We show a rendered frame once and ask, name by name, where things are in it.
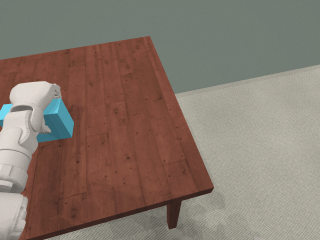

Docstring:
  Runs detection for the table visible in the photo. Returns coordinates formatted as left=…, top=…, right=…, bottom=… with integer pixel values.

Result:
left=0, top=36, right=214, bottom=240

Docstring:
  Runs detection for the left robot upper arm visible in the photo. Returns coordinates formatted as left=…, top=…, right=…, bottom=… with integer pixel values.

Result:
left=0, top=192, right=28, bottom=240

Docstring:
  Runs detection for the robot left forearm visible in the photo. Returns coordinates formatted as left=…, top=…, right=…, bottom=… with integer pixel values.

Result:
left=0, top=102, right=44, bottom=194

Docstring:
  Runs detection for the left robot hand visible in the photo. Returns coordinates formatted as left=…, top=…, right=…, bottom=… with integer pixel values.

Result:
left=9, top=81, right=62, bottom=134

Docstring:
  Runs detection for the sponge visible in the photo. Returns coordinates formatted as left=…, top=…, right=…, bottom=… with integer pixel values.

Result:
left=0, top=98, right=74, bottom=143

